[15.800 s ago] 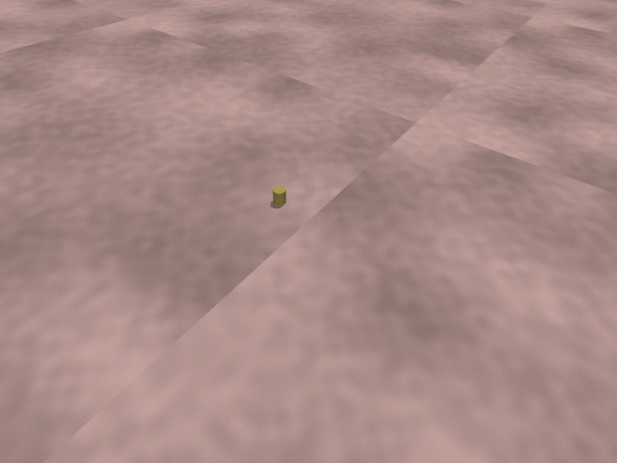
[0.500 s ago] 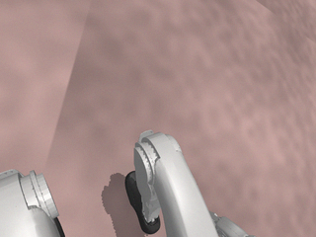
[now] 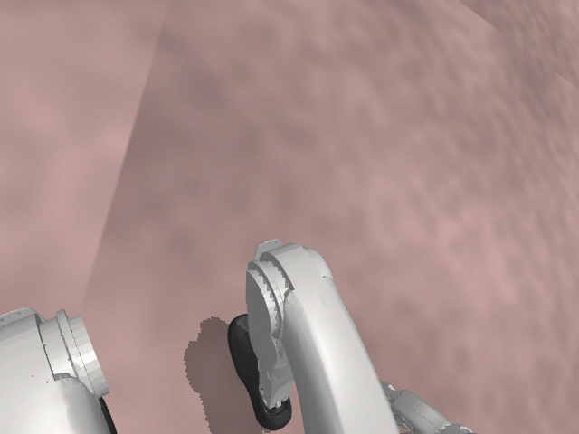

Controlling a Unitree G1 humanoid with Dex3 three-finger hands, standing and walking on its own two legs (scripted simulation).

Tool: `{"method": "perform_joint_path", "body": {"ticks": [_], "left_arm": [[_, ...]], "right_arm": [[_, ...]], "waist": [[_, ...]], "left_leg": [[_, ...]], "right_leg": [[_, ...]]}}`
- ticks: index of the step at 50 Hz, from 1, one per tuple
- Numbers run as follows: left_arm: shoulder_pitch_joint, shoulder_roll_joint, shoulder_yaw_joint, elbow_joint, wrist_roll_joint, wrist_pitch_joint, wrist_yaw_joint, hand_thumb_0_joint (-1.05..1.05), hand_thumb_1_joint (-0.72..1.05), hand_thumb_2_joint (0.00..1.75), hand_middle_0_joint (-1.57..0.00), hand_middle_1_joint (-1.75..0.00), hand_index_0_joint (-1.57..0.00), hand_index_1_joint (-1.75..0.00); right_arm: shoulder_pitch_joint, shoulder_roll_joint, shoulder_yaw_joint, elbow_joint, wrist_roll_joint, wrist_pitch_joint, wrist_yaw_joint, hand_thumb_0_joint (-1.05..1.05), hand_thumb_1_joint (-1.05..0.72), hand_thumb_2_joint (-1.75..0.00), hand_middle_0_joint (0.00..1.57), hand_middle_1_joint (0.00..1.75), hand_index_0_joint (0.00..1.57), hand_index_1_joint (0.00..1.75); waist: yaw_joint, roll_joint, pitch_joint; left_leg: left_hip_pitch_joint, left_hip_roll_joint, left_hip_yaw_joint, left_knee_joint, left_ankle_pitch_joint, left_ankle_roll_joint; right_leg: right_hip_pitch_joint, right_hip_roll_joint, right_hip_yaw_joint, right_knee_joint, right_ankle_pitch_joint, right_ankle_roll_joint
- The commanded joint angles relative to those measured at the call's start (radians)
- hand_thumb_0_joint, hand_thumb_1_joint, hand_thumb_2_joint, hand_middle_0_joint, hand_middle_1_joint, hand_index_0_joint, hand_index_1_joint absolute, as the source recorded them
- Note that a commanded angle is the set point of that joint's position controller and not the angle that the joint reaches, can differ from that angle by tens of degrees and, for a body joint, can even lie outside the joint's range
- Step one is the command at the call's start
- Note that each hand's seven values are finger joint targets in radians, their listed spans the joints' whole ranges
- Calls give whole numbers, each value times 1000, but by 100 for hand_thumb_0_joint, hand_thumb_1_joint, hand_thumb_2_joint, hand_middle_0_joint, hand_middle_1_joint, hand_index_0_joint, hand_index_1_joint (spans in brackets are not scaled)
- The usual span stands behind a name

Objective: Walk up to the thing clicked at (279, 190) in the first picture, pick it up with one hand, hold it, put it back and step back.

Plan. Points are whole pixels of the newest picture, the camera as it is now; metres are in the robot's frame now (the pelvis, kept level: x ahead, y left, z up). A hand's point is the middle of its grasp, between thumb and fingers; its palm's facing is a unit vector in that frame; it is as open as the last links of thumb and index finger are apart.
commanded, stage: settle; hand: left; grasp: from above
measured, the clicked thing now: out of the picture +0.42 +0.33 -0.26
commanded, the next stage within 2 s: lift in 0.92 s
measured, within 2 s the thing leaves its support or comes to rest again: leaves its support in 0.28 s
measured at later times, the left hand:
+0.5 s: hand out of the picture +0.42 +0.33 -0.19, palm faces -0.34 -0.15 -0.93, open 8.6 cm
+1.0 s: hand out of the picture +0.40 +0.33 -0.11, palm faces -0.42 -0.12 -0.90, open 8.6 cm
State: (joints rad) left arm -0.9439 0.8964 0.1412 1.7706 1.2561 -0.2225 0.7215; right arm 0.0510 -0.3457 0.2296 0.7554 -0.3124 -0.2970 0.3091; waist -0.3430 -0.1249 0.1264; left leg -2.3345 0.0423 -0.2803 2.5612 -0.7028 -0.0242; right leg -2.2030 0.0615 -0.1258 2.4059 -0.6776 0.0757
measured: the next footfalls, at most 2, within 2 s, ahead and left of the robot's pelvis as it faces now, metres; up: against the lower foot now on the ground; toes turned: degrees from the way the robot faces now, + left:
none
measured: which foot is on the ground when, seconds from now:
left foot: down 0.00-1.00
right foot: down 0.00-1.00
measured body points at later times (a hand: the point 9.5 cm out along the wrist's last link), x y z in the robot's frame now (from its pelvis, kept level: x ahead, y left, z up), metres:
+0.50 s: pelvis +0.01 +0.00 +0.01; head +0.23 +0.11 +0.38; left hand +0.43 +0.34 -0.14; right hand +0.08 -0.26 -0.08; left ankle +0.07 +0.13 -0.26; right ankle +0.11 -0.13 -0.26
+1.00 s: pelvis +0.00 -0.01 +0.04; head +0.21 +0.07 +0.43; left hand +0.42 +0.34 -0.06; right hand +0.10 -0.28 -0.07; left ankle +0.07 +0.13 -0.26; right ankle +0.11 -0.13 -0.26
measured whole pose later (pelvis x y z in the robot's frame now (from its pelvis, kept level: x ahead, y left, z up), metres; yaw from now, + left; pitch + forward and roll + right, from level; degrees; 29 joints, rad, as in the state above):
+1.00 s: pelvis +0.00 -0.01 +0.04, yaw +6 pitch +32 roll -8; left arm -0.85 0.69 0.07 1.31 1.19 -0.19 0.35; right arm 0.14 -0.30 0.04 0.75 -0.14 -0.09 0.20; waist -0.20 0.00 -0.06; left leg -2.30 0.03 -0.17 2.38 -0.65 -0.03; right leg -2.20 0.01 -0.06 2.32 -0.68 0.05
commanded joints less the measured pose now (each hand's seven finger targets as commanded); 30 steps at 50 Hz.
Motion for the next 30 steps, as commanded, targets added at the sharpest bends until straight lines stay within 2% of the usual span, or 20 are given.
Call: {"method": "perform_joint_path", "body": {"ticks": [1, 4, 8, 9, 10, 12, 14, 16, 17, 18, 19, 20, 21, 23, 26, 28, 30], "left_arm": [[-238, 227, 12, -66, -17, 12, 5, 0, 44, 56, -79, -69, -84, -65], [-232, 255, 23, -81, -17, 9, -15, 0, 47, 66, -83, -74, -87, -70], [-212, 266, 39, -116, -14, -3, -28, 0, 50, 70, -85, -79, -89, -75], [-216, 261, 46, -153, -15, -7, -27, 0, 51, 71, -85, -79, -89, -75], [-208, 257, 43, -148, -8, -6, -32, 0, 52, 71, -86, -79, -90, -75], [-214, 260, 59, -213, -13, -13, -36, 0, 52, 71, -86, -80, -90, -76], [-219, 258, 57, -233, -12, -11, -50, 0, 51, 71, -85, -80, -89, -76], [-202, 258, 76, -331, -16, -9, -61, 0, 52, 73, -86, -80, -90, -76], [-173, 225, 65, -334, -26, -2, -70, 0, 52, 72, -86, -81, -89, -77], [-192, 167, 27, -395, -42, -3, -79, 0, 53, 75, -88, -80, -91, -77], [-174, 152, 20, -421, -49, 2, -86, 0, 52, 74, -87, -80, -90, -77], [-166, 126, 1, -429, -55, 9, -94, 0, 53, 71, -87, -80, -91, -76], [-131, 140, 20, -456, -57, 19, -103, 0, 51, 70, -85, -80, -89, -76], [-110, 112, 18, -511, -73, 40, -121, 0, 52, 72, -86, -79, -90, -76], [-118, 59, -15, -479, -78, 79, -150, 0, 52, 68, -86, -77, -90, -73], [-141, 21, -43, -455, -79, 95, -182, 0, 49, 68, -84, -76, -88, -72], [-144, -1, -62, -441, -81, 100, -215, 0, 45, 69, -84, -77, -87, -74]], "right_arm": [[169, -305, -79, 0, 9, -5, -5, 0, -91, -90, 20, 30, 20, 30], [173, -315, -86, -4, 10, 4, -12, 0, -91, -90, 20, 30, 20, 30], [179, -313, -91, -7, 12, 16, -16, 0, -91, -90, 20, 30, 20, 30], [187, -322, -103, -6, 10, 18, -15, 0, -91, -90, 20, 30, 20, 30], [195, -310, -100, -2, 9, 17, -11, 0, -91, -90, 20, 30, 20, 30], [193, -309, -114, 3, 11, 24, -13, 0, -91, -90, 20, 30, 20, 30], [202, -289, -110, 7, 13, 22, -8, 0, -91, -90, 20, 30, 20, 30], [211, -296, -146, 10, 25, 28, -9, 0, -91, -90, 20, 30, 20, 30], [221, -276, -148, 15, 28, 28, -5, 0, -91, -90, 20, 30, 20, 30], [202, -279, -162, 0, 36, 27, -3, 0, -91, -90, 20, 30, 20, 30], [198, -273, -175, 3, 48, 29, -3, 0, -91, -90, 20, 30, 20, 30], [204, -267, -176, 6, 54, 32, 0, 0, -91, -90, 20, 30, 20, 30], [219, -271, -188, 12, 62, 38, 0, 0, -91, -90, 20, 30, 20, 30], [229, -268, -214, 8, 90, 60, -1, 0, -91, -90, 20, 30, 20, 30], [228, -250, -225, 13, 123, 92, -6, 0, -91, -90, 20, 30, 20, 30], [244, -239, -229, 7, 137, 108, -13, 0, -91, -90, 20, 30, 20, 30], [252, -227, -233, 6, 145, 121, -22, 0, -92, -90, 20, 30, 20, 30]], "waist": [[-42, 425, -538], [-32, 432, -546], [-10, 471, -615], [-5, 479, -642], [-10, 496, -641], [3, 529, -669], [-6, 516, -648], [27, 562, -709], [27, 567, -720], [35, 579, -744], [50, 599, -772], [53, 593, -757], [78, 597, -795], [106, 615, -850], [108, 533, -801], [88, 460, -747], [86, 394, -733]], "left_leg": [[418, 3, 139, -244, 129, 29], [417, 2, 139, -265, 109, 29], [445, 1, 141, -263, 157, 27], [470, 0, 139, -263, 177, 25], [485, 0, 142, -260, 188, 23], [483, 0, 145, -263, 195, 21], [473, -1, 153, -250, 182, 25], [508, -4, 159, -267, 194, 20], [523, -2, 161, -267, 197, 19], [535, -4, 163, -287, 188, 16], [555, -3, 163, -300, 196, 14], [543, -5, 165, -303, 185, 15], [568, -6, 168, -316, 211, 13], [583, -9, 170, -350, 237, 10], [526, -12, 184, -361, 215, 23], [480, -17, 193, -353, 201, 36], [443, -20, 199, -347, 181, 49]], "right_leg": [[267, 26, -142, -211, 196, -83], [281, 30, -136, -226, 171, -86], [307, 33, -131, -207, 216, -90], [302, 31, -141, -204, 236, -88], [299, 29, -142, -192, 246, -89], [302, 31, -137, -193, 251, -93], [290, 25, -132, -193, 242, -89], [285, 24, -126, -196, 242, -97], [287, 23, -120, -198, 246, -98], [277, 23, -122, -206, 234, -101], [277, 24, -118, -214, 241, -105], [254, 21, -118, -213, 233, -105], [267, 21, -114, -216, 251, -106], [255, 16, -106, -220, 266, -112], [224, 16, -90, -245, 255, -111], [225, 14, -78, -264, 246, -106], [252, 17, -59, -292, 231, -103]]}}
